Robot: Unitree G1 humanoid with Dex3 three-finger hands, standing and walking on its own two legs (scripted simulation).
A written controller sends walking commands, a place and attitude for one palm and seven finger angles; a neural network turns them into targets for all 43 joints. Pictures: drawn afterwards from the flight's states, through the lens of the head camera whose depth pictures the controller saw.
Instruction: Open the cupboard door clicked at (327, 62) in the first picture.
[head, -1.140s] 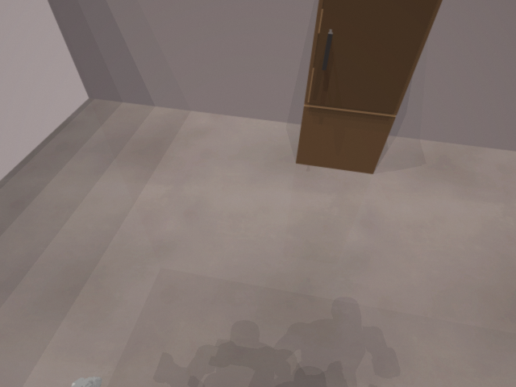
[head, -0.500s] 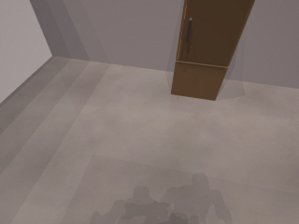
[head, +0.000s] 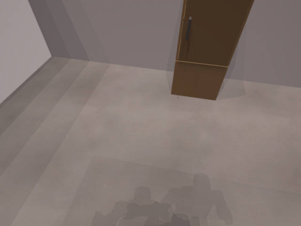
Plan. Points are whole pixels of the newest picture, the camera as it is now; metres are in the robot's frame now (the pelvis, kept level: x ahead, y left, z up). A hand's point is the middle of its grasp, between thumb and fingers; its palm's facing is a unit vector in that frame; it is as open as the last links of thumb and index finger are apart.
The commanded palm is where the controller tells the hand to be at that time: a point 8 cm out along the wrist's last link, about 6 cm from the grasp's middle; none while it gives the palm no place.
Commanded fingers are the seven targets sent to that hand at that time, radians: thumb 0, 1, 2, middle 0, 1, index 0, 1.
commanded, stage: look at it before walking up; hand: left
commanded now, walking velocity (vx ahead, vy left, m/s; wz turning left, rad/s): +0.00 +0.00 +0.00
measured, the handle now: (188, 28) +1.42 -0.20 -0.08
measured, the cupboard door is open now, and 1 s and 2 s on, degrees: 0 0 0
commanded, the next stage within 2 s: walk to a spot facing it in 0.40 s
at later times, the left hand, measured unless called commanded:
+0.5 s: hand out of the picture +0.08 +0.25 -0.16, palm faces -0.02 -0.94 -0.34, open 7.4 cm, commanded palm none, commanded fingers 0.00 0.90 0.90 -0.20 -0.30 -0.20 -0.30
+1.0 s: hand out of the picture +0.10 +0.13 -0.17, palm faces -0.11 -0.97 -0.20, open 7.4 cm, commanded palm none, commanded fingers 0.00 0.90 0.90 -0.20 -0.30 -0.20 -0.30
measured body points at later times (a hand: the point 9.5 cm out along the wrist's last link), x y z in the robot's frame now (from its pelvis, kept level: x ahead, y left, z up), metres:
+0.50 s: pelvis +0.01 +0.00 +0.00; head +0.01 +0.00 +0.45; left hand +0.08 +0.30 -0.13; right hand +0.09 -0.30 -0.13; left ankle +0.01 +0.12 -0.74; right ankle +0.01 -0.12 -0.74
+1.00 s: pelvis +0.10 -0.05 -0.01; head +0.11 -0.06 +0.44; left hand +0.10 +0.18 -0.15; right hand +0.08 -0.30 -0.17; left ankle +0.11 +0.09 -0.66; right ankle +0.05 -0.11 -0.74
